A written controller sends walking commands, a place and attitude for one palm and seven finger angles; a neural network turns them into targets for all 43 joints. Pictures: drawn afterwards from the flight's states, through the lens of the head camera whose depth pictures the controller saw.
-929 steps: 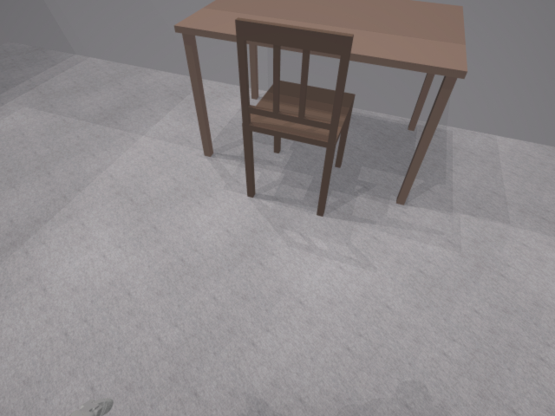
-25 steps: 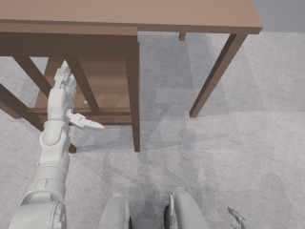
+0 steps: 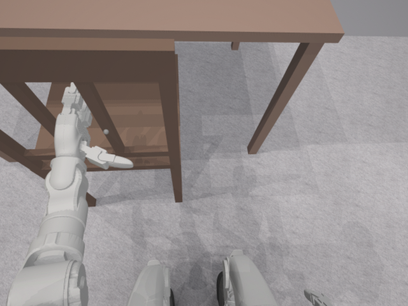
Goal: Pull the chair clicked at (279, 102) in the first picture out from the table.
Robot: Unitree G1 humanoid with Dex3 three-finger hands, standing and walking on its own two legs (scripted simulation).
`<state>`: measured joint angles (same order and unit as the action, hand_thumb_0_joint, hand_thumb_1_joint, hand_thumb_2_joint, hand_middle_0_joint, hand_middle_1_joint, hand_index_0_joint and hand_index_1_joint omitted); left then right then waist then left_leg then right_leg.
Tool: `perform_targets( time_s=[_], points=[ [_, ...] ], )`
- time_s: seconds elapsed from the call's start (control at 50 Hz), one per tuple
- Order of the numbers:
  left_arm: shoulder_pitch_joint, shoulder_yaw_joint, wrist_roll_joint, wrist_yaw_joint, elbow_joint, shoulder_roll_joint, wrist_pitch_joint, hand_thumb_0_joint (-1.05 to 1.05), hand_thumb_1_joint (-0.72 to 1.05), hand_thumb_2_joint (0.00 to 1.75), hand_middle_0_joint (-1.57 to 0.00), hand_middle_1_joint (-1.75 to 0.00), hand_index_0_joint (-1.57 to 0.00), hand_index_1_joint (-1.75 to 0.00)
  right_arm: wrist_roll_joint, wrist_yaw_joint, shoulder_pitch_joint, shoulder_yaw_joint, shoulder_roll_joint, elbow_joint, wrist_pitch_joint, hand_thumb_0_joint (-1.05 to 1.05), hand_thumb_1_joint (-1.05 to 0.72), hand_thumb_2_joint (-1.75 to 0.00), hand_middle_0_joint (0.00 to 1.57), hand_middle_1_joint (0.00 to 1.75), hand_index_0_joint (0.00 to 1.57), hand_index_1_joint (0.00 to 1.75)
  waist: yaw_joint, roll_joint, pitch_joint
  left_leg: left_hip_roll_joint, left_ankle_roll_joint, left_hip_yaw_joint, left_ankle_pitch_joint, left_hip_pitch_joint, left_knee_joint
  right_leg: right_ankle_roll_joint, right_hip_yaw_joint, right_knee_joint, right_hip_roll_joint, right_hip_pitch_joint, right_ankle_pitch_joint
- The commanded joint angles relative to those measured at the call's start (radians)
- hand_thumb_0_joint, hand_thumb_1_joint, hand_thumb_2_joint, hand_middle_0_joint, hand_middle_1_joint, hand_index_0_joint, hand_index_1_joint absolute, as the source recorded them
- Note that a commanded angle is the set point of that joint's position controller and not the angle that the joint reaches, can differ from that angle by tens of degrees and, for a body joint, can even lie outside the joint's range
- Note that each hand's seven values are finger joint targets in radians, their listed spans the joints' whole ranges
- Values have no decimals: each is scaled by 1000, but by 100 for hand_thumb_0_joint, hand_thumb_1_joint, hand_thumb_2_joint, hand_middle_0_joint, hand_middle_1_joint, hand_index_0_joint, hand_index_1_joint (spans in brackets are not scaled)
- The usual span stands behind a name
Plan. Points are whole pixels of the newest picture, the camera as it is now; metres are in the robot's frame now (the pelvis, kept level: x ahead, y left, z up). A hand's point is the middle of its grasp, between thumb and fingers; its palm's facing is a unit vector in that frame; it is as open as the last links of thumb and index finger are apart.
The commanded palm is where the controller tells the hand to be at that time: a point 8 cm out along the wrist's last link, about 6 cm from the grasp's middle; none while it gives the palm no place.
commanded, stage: push the fingers through the gap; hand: left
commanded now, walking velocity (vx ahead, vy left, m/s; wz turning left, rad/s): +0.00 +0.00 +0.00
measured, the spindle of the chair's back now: (49, 122) +0.48 +0.29 +0.00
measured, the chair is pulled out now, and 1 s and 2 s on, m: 0.00 0.00 0.06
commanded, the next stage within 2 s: hook a spindle and tug to test in 0.08 s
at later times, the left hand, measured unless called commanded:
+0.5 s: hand (110, 129) +0.45 +0.16 +0.02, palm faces +0.01 -1.00 -0.05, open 15.8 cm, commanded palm +0.42 +0.20 +0.02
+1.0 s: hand (112, 126) +0.45 +0.16 +0.02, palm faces +0.03 -1.00 -0.04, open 6.6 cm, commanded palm +0.42 +0.20 +0.02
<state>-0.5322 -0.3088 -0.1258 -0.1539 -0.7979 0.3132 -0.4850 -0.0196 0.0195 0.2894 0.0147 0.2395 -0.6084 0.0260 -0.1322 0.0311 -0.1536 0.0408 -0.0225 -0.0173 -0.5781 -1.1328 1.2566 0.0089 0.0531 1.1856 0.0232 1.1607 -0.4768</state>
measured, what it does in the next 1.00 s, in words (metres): stands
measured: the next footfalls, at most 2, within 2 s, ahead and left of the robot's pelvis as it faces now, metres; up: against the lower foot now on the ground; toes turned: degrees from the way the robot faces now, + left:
none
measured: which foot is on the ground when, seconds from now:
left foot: down 0.00-1.00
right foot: down 0.00-1.00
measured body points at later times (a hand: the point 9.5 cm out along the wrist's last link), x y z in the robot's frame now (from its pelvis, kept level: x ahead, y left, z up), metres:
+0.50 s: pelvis -0.01 +0.00 -0.01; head +0.14 +0.01 +0.42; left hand +0.44 +0.22 +0.02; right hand +0.08 -0.26 -0.13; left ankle +0.00 +0.10 -0.63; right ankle +0.04 -0.13 -0.63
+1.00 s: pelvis +0.00 +0.00 +0.00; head +0.14 +0.01 +0.42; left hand +0.44 +0.21 +0.02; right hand +0.07 -0.27 -0.12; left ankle +0.00 +0.10 -0.63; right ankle +0.04 -0.13 -0.63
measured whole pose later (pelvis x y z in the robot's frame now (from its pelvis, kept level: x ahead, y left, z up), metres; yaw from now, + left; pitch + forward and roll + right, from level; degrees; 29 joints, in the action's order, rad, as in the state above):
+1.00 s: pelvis +0.00 +0.00 +0.00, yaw +1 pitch +26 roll -2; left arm -0.61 -0.27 -0.11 -0.12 -0.88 0.31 -0.51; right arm -0.02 0.02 0.27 0.01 0.25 -0.63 0.04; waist -0.13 0.03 -0.15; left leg 0.03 -0.02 0.00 -0.58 -1.15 1.27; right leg 0.00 0.06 1.20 0.03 1.17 -0.48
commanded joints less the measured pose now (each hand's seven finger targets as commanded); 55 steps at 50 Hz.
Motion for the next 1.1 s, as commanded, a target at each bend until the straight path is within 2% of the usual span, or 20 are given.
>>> perform_targets(
  time_s=[0.0,0.16,0.24,0.3,0.32,0.34,0.36,0.46,0.52,0.6,0.66,0.76,0.8,0.82,0.84,0.92,0.96,1.0,1.02,1.08],
  points=[
    [-329,4,-15,-3,223,168,-93,0,-50,30,-6,-8,-6,-8,3,-18,94,-66,168,69,-29,0,-90,-90,20,30,20,30,-10,61,-462,-26,14,55,442,289,-147,-30,-20,-109,-33,-307,314],
    [-388,23,-12,-13,167,149,-90,0,-50,30,-6,-8,-6,-8,2,-22,84,-69,175,51,-32,0,-90,-90,20,30,20,30,-18,78,-446,-26,19,68,407,305,-144,-33,-10,-106,-28,-245,255],
    [-433,16,-5,2,150,157,-95,0,-50,30,-13,-30,-13,-30,-2,-22,79,-66,173,52,-31,0,-90,-90,20,30,20,30,-20,82,-467,-30,18,70,397,301,-137,-32,-11,-100,-28,-242,245],
    [-402,-23,1,13,142,200,-103,0,-50,30,-18,-46,-18,-46,-2,-24,75,-64,174,65,-29,0,-90,-90,20,30,20,30,-2,54,-490,-36,14,63,385,265,-135,-32,-21,-95,-28,-291,260],
    [-395,-22,8,15,141,198,-104,0,-50,30,-20,-52,-20,-52,-3,-23,73,-63,173,69,-28,0,-90,-90,20,30,20,30,5,79,-504,-34,17,65,399,282,-137,-34,-19,-90,-26,-281,262],
    [-421,11,5,15,137,156,-101,0,-50,30,-22,-57,-22,-57,-3,-21,70,-62,168,66,-28,0,-90,-90,20,30,20,30,-14,71,-491,-34,16,63,397,284,-134,-31,-16,-94,-27,-269,262],
    [-425,-8,9,18,127,181,-100,0,-50,30,-24,-63,-24,-63,-4,-21,74,-63,171,63,-26,0,-90,-90,20,30,20,30,-8,66,-487,-33,16,62,379,270,-132,-31,-19,-95,-27,-273,250],
    [-429,8,8,16,142,166,-92,0,-50,30,-32,-90,-32,-90,-2,-20,79,-64,172,70,-22,0,-90,-90,20,30,20,30,-13,58,-507,-31,15,65,389,283,-138,-31,-18,-96,-29,-281,258],
    [-409,39,0,16,131,118,-84,0,-33,37,-38,-107,-38,-107,1,-16,83,-65,170,69,-22,0,-90,-90,20,30,20,30,-19,62,-505,-31,15,67,392,297,-141,-29,-15,-104,-30,-266,253],
    [-440,3,13,36,111,169,-84,0,-11,47,-45,-129,-45,-129,-2,-21,97,-64,174,58,-17,0,-90,-90,20,30,20,30,-21,27,-461,-32,11,65,363,249,-143,-29,-17,-103,-30,-277,243],
    [-419,27,21,41,132,135,-96,0,6,54,-50,-145,-50,-145,-4,-14,91,-66,165,65,-18,0,-90,-90,20,30,20,30,-12,60,-490,-35,12,53,370,266,-140,-29,-25,-108,-28,-286,254],
    [-452,49,23,35,115,121,-101,0,34,66,-50,-145,-50,-145,-4,-12,97,-66,167,55,-15,0,-90,-90,20,30,20,30,-27,64,-464,-34,11,57,358,265,-140,-30,-22,-111,-30,-267,242],
    [-428,34,20,29,146,142,-105,0,45,71,-50,-145,-50,-145,-5,-14,101,-70,170,61,-15,0,-90,-90,20,30,20,30,-15,83,-511,-33,12,57,403,297,-138,-33,-22,-102,-31,-283,277],
    [-392,26,18,27,128,142,-101,0,51,73,-50,-145,-50,-145,-3,-13,102,-70,171,62,-13,0,-90,-90,20,30,20,30,-8,65,-522,-33,14,56,415,298,-139,-33,-21,-102,-30,-295,287],
    [-415,47,17,24,132,126,-100,0,56,76,-50,-145,-50,-145,-2,-13,97,-69,168,59,-12,0,-90,-90,20,30,20,30,-20,64,-500,-31,13,57,416,295,-140,-31,-21,-105,-30,-286,292],
    [-412,35,10,21,131,135,-94,0,79,85,-50,-145,-50,-145,-1,-14,96,-68,168,59,-11,0,-90,-90,20,30,20,30,-17,58,-488,-34,9,53,399,270,-139,-30,-25,-109,-30,-304,292],
    [-417,56,11,20,118,108,-92,0,90,90,-50,-145,-50,-145,0,-13,96,-68,166,56,-11,0,-90,-90,20,30,20,30,-25,44,-475,-34,8,55,394,267,-140,-29,-21,-109,-30,-293,285],
    [-409,27,11,23,127,143,-96,0,90,90,-50,-145,-50,-145,-3,-14,101,-69,171,55,-11,0,-90,-90,20,30,20,30,-20,52,-483,-32,9,55,414,277,-135,-30,-22,-104,-31,-294,300],
    [-367,18,10,20,128,146,-96,0,90,90,-50,-145,-50,-145,-1,-13,98,-70,169,60,-9,0,-90,-90,20,30,20,30,-5,62,-501,-35,11,50,430,284,-137,-31,-26,-105,-30,-313,317],
    [-325,31,3,13,129,123,-88,0,90,90,-50,-145,-50,-145,2,-10,89,-69,164,69,-6,0,-90,-90,20,30,20,30,-4,33,-481,-34,10,46,422,264,-144,-29,-23,-110,-30,-331,323]
  ],
)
